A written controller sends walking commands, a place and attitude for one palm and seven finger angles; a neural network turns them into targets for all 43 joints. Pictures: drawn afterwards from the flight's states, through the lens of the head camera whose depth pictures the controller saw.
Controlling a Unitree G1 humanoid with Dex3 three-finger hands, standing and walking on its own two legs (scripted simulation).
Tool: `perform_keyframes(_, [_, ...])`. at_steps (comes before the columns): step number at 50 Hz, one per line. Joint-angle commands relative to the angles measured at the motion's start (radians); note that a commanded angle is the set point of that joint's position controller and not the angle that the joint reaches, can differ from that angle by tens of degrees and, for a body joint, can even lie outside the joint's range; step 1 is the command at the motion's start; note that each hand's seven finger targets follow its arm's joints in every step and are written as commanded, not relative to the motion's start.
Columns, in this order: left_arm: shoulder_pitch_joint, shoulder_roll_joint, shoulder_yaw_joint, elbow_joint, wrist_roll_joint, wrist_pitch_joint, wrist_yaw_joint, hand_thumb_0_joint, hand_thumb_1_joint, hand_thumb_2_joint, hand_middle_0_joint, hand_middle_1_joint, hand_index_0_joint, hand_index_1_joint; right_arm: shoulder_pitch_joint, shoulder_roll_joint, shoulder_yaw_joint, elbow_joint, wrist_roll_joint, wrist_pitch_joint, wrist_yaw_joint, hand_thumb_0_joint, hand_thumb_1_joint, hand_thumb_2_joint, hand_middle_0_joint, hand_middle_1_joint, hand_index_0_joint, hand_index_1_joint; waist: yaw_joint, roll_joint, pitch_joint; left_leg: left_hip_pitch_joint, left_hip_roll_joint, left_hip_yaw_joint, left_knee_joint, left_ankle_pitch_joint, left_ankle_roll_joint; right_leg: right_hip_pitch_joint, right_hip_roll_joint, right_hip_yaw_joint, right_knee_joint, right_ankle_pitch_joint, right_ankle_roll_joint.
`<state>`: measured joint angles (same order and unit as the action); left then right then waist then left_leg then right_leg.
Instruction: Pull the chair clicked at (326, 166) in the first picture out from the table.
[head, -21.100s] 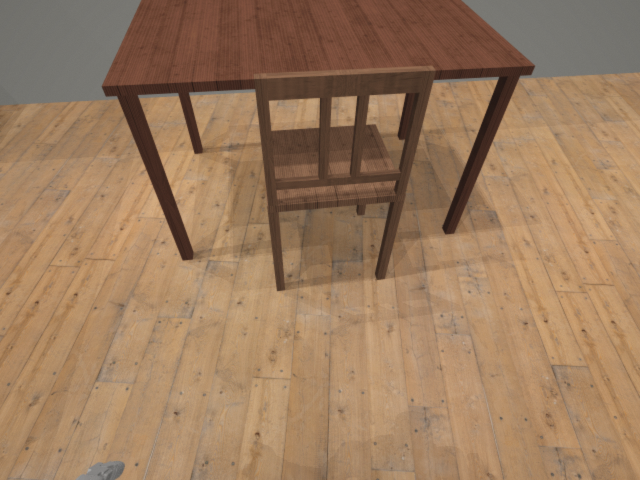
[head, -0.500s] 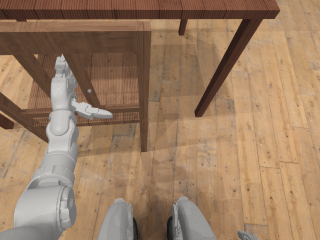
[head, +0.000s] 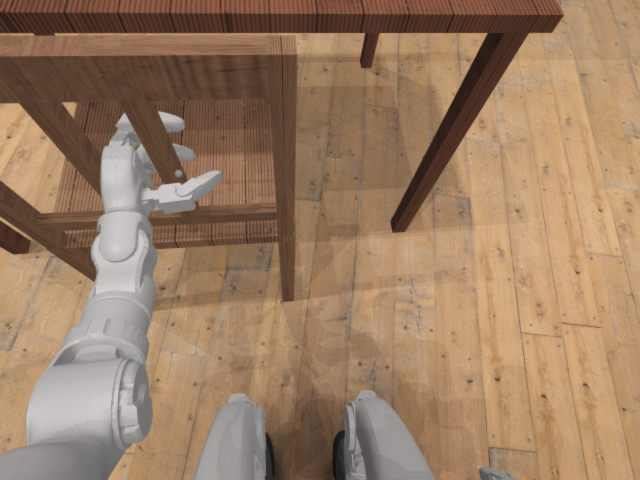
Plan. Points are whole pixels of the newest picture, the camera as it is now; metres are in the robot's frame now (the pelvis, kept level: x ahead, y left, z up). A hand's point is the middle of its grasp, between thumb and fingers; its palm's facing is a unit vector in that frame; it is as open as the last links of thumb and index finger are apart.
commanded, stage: hook a spindle and tug to test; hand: left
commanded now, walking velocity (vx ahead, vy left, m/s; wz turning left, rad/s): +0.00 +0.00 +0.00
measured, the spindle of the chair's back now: (93, 167) +0.50 +0.27 +0.01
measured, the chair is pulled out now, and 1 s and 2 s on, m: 0.00 0.05 0.19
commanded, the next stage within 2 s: step backward, pulling the chair out in 0.82 s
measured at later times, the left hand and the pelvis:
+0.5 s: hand (181, 175) +0.48 +0.15 +0.02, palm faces +0.06 -1.00 -0.01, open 5.4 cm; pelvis +0.01 +0.01 +0.01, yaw -2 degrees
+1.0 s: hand (176, 209) +0.43 +0.15 +0.03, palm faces +0.05 -0.99 -0.11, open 5.7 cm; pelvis +0.03 +0.01 +0.03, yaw +1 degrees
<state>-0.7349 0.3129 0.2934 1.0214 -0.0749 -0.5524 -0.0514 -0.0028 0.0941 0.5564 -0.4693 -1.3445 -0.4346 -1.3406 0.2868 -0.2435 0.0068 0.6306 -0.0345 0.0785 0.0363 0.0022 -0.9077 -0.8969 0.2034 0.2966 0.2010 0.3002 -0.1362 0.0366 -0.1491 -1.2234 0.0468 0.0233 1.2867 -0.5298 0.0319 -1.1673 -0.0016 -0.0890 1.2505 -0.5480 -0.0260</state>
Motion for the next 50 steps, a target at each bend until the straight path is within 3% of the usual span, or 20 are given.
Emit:
perform_keyframes(1, [-0.390, 0.182, 0.027, -0.199, 0.006, -0.063, -0.025, 0.000, 0.620, 0.780, -0.500, -1.450, -0.500, -1.450, 0.149, -0.167, -0.061, -0.061, -0.001, -0.013, -0.015, 0.000, -0.900, -0.900, 0.200, 0.300, 0.200, 0.300, -0.029, 0.080, -0.529, 0.408, -0.031, -0.070, -0.119, 0.349, -0.004, 0.209, 0.030, 0.069, -0.157, 0.319, 0.002])
perform_keyframes(4, [-0.373, 0.196, 0.047, -0.237, -0.014, -0.059, -0.029, 0.000, 0.788, 0.852, -0.500, -1.450, -0.500, -1.450, 0.143, -0.165, -0.059, -0.068, 0.000, -0.012, -0.015, 0.000, -0.900, -0.900, 0.200, 0.300, 0.200, 0.300, -0.022, 0.074, -0.555, 0.412, -0.030, -0.065, -0.115, 0.382, -0.003, 0.242, 0.031, 0.074, -0.160, 0.360, 0.005])
perform_keyframes(6, [-0.356, 0.162, 0.023, -0.228, -0.012, -0.052, -0.030, 0.000, 0.900, 0.900, -0.500, -1.450, -0.500, -1.450, 0.143, -0.161, -0.060, -0.071, 0.002, -0.012, -0.014, 0.000, -0.900, -0.900, 0.200, 0.300, 0.200, 0.300, -0.029, 0.067, -0.542, 0.411, -0.029, -0.069, -0.119, 0.387, -0.003, 0.232, 0.032, 0.067, -0.157, 0.364, 0.007])
perform_keyframes(8, [-0.363, 0.195, 0.043, -0.225, -0.008, -0.047, -0.023, 0.000, 0.900, 0.900, -0.500, -1.450, -0.500, -1.450, 0.148, -0.165, -0.059, -0.065, 0.002, -0.009, -0.014, 0.000, -0.900, -0.900, 0.200, 0.300, 0.200, 0.300, -0.032, 0.060, -0.516, 0.391, -0.028, -0.066, -0.118, 0.369, -0.002, 0.233, 0.033, 0.070, -0.162, 0.353, 0.008])
perform_keyframes(14, [-0.260, 0.191, 0.051, -0.267, -0.008, -0.047, -0.017, 0.000, 0.900, 0.900, -0.500, -1.450, -0.500, -1.450, 0.141, -0.161, -0.060, -0.083, 0.003, -0.007, -0.010, 0.000, -0.900, -0.900, 0.200, 0.300, 0.200, 0.300, -0.005, 0.059, -0.531, 0.409, -0.027, -0.059, -0.134, 0.398, -0.007, 0.264, 0.033, 0.069, -0.163, 0.383, 0.006])
perform_keyframes(17, [-0.225, 0.152, 0.023, -0.310, -0.016, -0.044, -0.015, 0.000, 0.900, 0.900, -0.500, -1.450, -0.500, -1.450, 0.134, -0.159, -0.061, -0.090, 0.005, -0.006, -0.004, 0.000, -0.900, -0.900, 0.200, 0.300, 0.200, 0.300, -0.005, 0.076, -0.526, 0.444, -0.023, -0.063, -0.143, 0.419, -0.011, 0.246, 0.035, 0.061, -0.162, 0.386, 0.005])
perform_keyframes(22, [-0.110, 0.123, 0.009, -0.378, -0.024, -0.038, -0.008, 0.000, 0.900, 0.900, -0.500, -1.450, -0.500, -1.450, 0.127, -0.158, -0.067, -0.107, 0.008, -0.006, 0.003, 0.000, -0.900, -0.900, 0.200, 0.300, 0.200, 0.300, 0.017, 0.082, -0.543, 0.495, -0.016, -0.066, -0.158, 0.483, -0.020, 0.253, 0.037, 0.053, -0.162, 0.419, 0.001])
perform_keyframes(23, [-0.108, 0.107, -0.007, -0.396, -0.026, -0.036, -0.006, 0.000, 0.900, 0.900, -0.500, -1.450, -0.500, -1.450, 0.125, -0.156, -0.067, -0.109, 0.009, -0.006, 0.004, 0.000, -0.900, -0.900, 0.200, 0.300, 0.200, 0.300, 0.010, 0.071, -0.537, 0.499, -0.015, -0.067, -0.160, 0.492, -0.019, 0.255, 0.038, 0.051, -0.162, 0.428, 0.002])
perform_keyframes(31, [0.085, 0.053, -0.049, -0.557, -0.043, -0.028, 0.003, 0.000, 0.900, 0.900, -0.500, -1.450, -0.500, -1.450, 0.114, -0.145, -0.076, -0.125, 0.016, -0.019, 0.010, 0.000, -0.900, -0.900, 0.200, 0.300, 0.200, 0.300, 0.045, 0.089, -0.547, 0.564, -0.007, -0.065, -0.176, 0.643, -0.028, 0.300, 0.034, 0.046, -0.163, 0.522, 0.001])
perform_keyframes(33, [0.117, 0.012, -0.083, -0.586, -0.051, -0.025, 0.004, 0.000, 0.900, 0.900, -0.500, -1.450, -0.500, -1.450, 0.109, -0.141, -0.079, -0.122, 0.017, -0.024, 0.012, 0.000, -0.900, -0.900, 0.200, 0.300, 0.200, 0.300, 0.037, 0.059, -0.533, 0.571, -0.006, -0.064, -0.177, 0.644, -0.026, 0.309, 0.035, 0.042, -0.172, 0.531, 0.004])
perform_keyframes(34, [0.150, 0.037, -0.061, -0.591, -0.051, -0.024, 0.008, 0.000, 0.900, 0.900, -0.500, -1.450, -0.500, -1.450, 0.108, -0.144, -0.080, -0.125, 0.018, -0.027, 0.011, 0.000, -0.900, -0.900, 0.200, 0.300, 0.200, 0.300, 0.049, 0.053, -0.532, 0.552, -0.009, -0.059, -0.179, 0.638, -0.026, 0.330, 0.034, 0.046, -0.171, 0.542, 0.003])
perform_keyframes(36, [0.153, 0.010, -0.094, -0.635, -0.050, -0.029, 0.009, 0.000, 0.900, 0.900, -0.500, -1.450, -0.500, -1.450, 0.103, -0.138, -0.080, -0.121, 0.017, -0.033, 0.009, 0.000, -0.900, -0.900, 0.200, 0.300, 0.200, 0.300, 0.042, 0.070, -0.534, 0.574, -0.008, -0.061, -0.174, 0.667, -0.027, 0.318, 0.031, 0.047, -0.166, 0.559, 0.004])
perform_keyframes(38, [0.179, -0.013, -0.116, -0.619, -0.048, -0.027, 0.011, 0.000, 0.900, 0.900, -0.500, -1.450, -0.500, -1.450, 0.095, -0.137, -0.080, -0.119, 0.018, -0.037, 0.009, 0.000, -0.900, -0.900, 0.200, 0.300, 0.200, 0.300, 0.038, 0.054, -0.490, 0.564, -0.005, -0.066, -0.179, 0.654, -0.030, 0.300, 0.029, 0.040, -0.169, 0.533, 0.004])
perform_keyframes(39, [0.138, -0.028, -0.137, -0.647, -0.048, -0.031, 0.014, 0.000, 0.900, 0.900, -0.500, -1.450, -0.500, -1.450, 0.090, -0.136, -0.080, -0.115, 0.017, -0.041, 0.008, 0.000, -0.900, -0.900, 0.200, 0.300, 0.200, 0.300, 0.027, 0.067, -0.493, 0.573, -0.005, -0.067, -0.173, 0.654, -0.028, 0.287, 0.029, 0.041, -0.167, 0.534, 0.006])
perform_keyframes(41, [0.133, -0.007, -0.121, -0.671, -0.043, -0.037, 0.020, 0.000, 0.900, 0.900, -0.500, -1.450, -0.500, -1.450, 0.095, -0.138, -0.085, -0.107, 0.014, -0.046, 0.004, 0.000, -0.900, -0.900, 0.200, 0.300, 0.200, 0.300, 0.036, 0.085, -0.522, 0.606, -0.002, -0.076, -0.166, 0.694, -0.035, 0.274, 0.027, 0.039, -0.155, 0.538, 0.003])
perform_keyframes(46, [0.047, -0.057, -0.180, -0.657, -0.032, -0.035, 0.024, 0.000, 0.900, 0.900, -0.500, -1.450, -0.500, -1.450, 0.077, -0.136, -0.084, -0.091, 0.013, -0.058, -0.006, 0.000, -0.900, -0.900, 0.200, 0.300, 0.200, 0.300, 0.009, 0.074, -0.498, 0.603, -0.005, -0.088, -0.158, 0.642, -0.034, 0.231, 0.023, 0.035, -0.156, 0.490, 0.004])
perform_keyframes(47, [-0.086, 0.305, -0.040, -0.823, 0.064, 0.096, 0.104, 0.000, 0.900, 0.900, -0.500, -1.450, -0.500, -1.450, 0.087, -0.145, -0.073, -0.186, 0.065, 0.016, -0.046, 0.000, -0.900, -0.900, 0.200, 0.300, 0.200, 0.300, 0.082, 0.127, -0.750, 0.878, -0.003, -0.056, -0.360, 0.569, -0.015, 0.680, -0.042, 0.119, -0.336, 0.588, -0.015])
perform_keyframes(48, [-0.090, 0.193, -0.108, -0.855, 0.054, 0.170, 0.130, 0.000, 0.900, 0.900, -0.500, -1.450, -0.500, -1.450, 0.083, -0.109, -0.067, -0.222, 0.081, 0.028, -0.082, 0.000, -0.900, -0.900, 0.200, 0.300, 0.200, 0.300, 0.053, 0.143, -0.692, 0.912, -0.024, -0.046, -0.402, 0.598, -0.005, 0.724, -0.042, 0.113, -0.388, 0.718, -0.008])
perform_keyframes(49, [0.006, 0.132, -0.142, -0.791, 0.057, 0.233, 0.144, 0.000, 0.900, 0.900, -0.500, -1.450, -0.500, -1.450, 0.062, -0.101, -0.054, -0.222, 0.082, 0.039, -0.103, 0.000, -0.900, -0.900, 0.200, 0.300, 0.200, 0.300, 0.047, 0.147, -0.629, 0.907, -0.013, -0.056, -0.428, 0.642, -0.007, 0.699, -0.051, 0.104, -0.394, 0.751, -0.002])
perform_keyframes(50, [0.073, 0.087, -0.176, -0.707, 0.054, 0.287, 0.151, 0.000, 0.900, 0.900, -0.500, -1.450, -0.500, -1.450, 0.056, -0.105, -0.043, -0.211, 0.084, 0.049, -0.120, 0.000, -0.900, -0.900, 0.200, 0.300, 0.200, 0.300, 0.048, 0.096, -0.559, 0.900, 0.002, -0.075, -0.457, 0.692, -0.005, 0.681, -0.050, 0.090, -0.402, 0.746, 0.003])
